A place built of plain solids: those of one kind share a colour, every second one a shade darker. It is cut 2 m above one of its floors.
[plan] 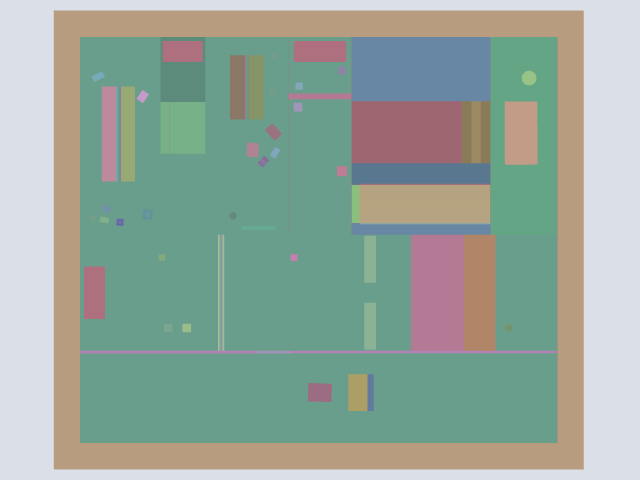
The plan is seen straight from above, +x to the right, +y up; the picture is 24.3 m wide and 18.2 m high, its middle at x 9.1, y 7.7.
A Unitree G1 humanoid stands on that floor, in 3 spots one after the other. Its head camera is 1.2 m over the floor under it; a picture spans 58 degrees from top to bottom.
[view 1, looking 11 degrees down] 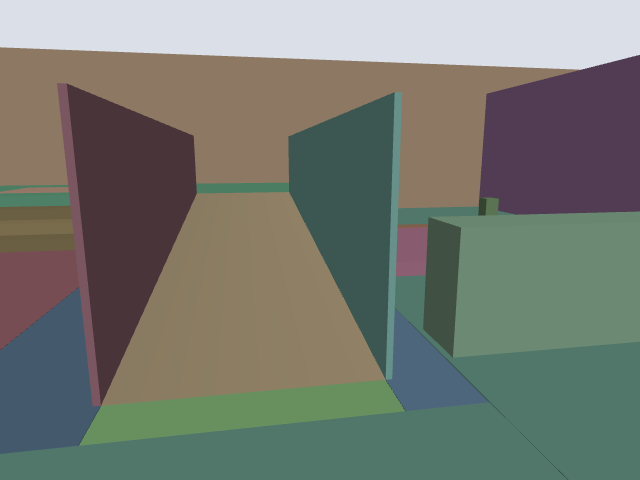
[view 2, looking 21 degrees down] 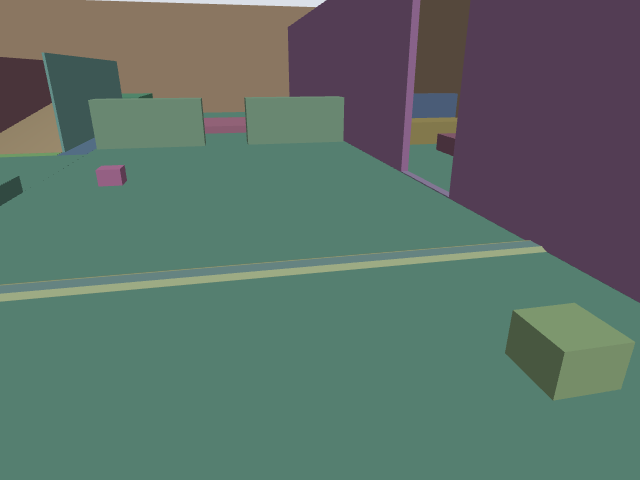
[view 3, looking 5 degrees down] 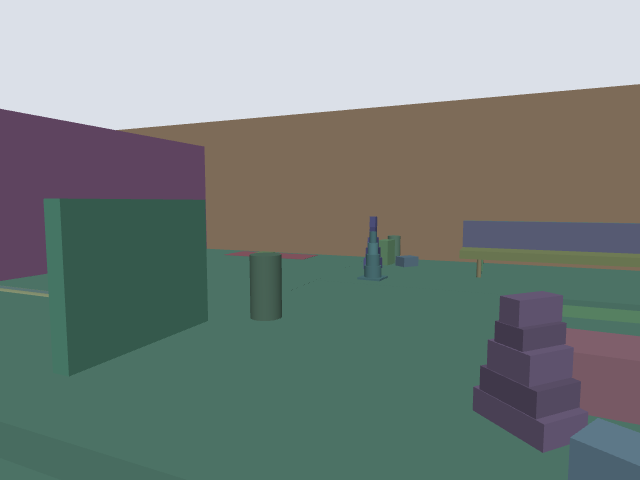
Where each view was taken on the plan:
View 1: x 8.52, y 9.07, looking -10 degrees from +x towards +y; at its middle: ramp_sidea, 4.29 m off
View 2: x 2.75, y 5.70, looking -12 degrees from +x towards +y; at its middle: floor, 3.35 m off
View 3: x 9.10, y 10.54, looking -157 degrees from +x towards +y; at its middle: wall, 9.92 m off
